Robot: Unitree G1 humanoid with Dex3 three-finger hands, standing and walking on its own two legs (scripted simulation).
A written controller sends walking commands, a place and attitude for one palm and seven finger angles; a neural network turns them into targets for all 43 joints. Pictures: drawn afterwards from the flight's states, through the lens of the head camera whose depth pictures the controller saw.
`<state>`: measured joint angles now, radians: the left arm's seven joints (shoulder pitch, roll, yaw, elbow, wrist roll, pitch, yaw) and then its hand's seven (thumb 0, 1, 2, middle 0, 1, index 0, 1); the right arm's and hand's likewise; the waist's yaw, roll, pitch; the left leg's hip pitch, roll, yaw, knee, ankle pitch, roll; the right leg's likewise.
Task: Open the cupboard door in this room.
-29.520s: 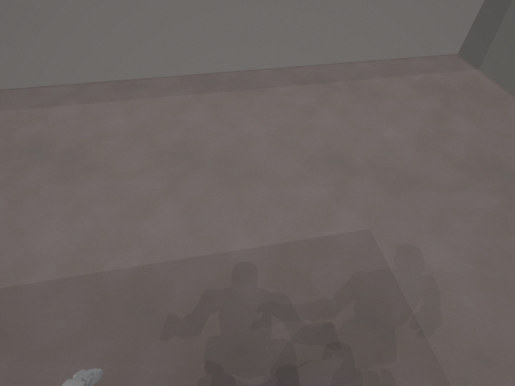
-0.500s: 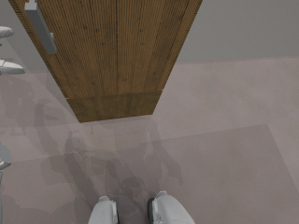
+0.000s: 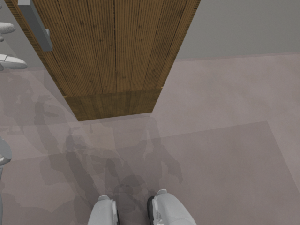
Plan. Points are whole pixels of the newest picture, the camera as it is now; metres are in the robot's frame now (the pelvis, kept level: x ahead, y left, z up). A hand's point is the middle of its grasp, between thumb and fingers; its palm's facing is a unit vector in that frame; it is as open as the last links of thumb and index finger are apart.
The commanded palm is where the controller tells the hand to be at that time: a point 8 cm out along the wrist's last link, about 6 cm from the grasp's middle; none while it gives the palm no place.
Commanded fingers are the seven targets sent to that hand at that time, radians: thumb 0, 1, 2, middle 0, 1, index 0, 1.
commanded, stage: slide the fingers in behind the handle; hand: left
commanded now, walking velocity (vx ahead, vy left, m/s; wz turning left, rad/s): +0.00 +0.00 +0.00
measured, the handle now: (38, 21) +0.59 +0.21 +0.09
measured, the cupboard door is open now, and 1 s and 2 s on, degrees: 0 0 0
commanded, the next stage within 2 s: close the thumb around the handle in 1.62 s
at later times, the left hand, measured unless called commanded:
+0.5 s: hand (17, 38) +0.54 +0.24 +0.09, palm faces +0.07 -1.00 -0.01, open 14.1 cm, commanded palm +0.52 +0.27 +0.09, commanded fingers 0.00 -0.50 0.30 -0.30 -1.20 -0.30 -1.20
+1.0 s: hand (37, 38) +0.54 +0.21 +0.09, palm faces +0.07 -1.00 +0.00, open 14.0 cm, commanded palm +0.52 +0.24 +0.09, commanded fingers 0.00 -0.50 0.30 -0.30 -1.20 -0.30 -1.20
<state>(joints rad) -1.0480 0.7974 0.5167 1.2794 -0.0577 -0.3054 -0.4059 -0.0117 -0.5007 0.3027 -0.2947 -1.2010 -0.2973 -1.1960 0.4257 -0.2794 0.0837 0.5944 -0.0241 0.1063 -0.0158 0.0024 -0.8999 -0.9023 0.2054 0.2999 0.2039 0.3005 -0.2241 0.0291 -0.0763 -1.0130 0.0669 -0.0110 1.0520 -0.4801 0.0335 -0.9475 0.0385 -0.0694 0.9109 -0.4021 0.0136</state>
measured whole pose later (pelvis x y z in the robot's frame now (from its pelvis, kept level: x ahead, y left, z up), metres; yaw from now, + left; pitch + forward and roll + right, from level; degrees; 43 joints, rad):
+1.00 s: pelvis +0.00 -0.01 +0.00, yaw +1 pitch +24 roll -5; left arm -1.03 0.61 0.45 1.25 -0.06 -0.35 -0.25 -0.01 -0.50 0.30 -0.29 -1.20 -0.30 -1.20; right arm 0.43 -0.27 0.06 0.62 -0.03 0.08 0.01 0.00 -0.90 -0.90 0.20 0.30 0.20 0.30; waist -0.21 0.04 -0.09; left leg -0.98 0.06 -0.01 1.04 -0.48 0.02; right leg -0.93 0.04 -0.06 0.92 -0.41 0.00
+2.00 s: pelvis +0.00 -0.01 +0.00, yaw +0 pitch +24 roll -4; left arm -1.03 0.59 0.44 1.24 -0.05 -0.36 -0.21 -0.01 -0.16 0.45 -0.32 -1.24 -0.32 -1.23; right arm 0.43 -0.27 0.05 0.63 -0.04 0.07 0.02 0.00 -0.90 -0.90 0.20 0.30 0.20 0.30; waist -0.22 0.04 -0.10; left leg -0.98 0.06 0.00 1.04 -0.48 0.02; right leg -0.93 0.04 -0.06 0.93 -0.42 0.00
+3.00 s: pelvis +0.02 -0.01 +0.02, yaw +0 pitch +19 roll -2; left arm -0.55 0.31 0.31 0.78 -0.16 -0.36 -0.13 0.00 0.72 0.74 -0.36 -1.35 -0.35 -1.35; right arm 0.41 -0.26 0.00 0.58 0.00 0.08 0.04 0.01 -0.90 -0.90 0.20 0.30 0.20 0.30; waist -0.12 0.04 -0.14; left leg -0.79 0.06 0.04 0.93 -0.47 0.02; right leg -0.77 0.03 -0.02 0.85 -0.41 0.00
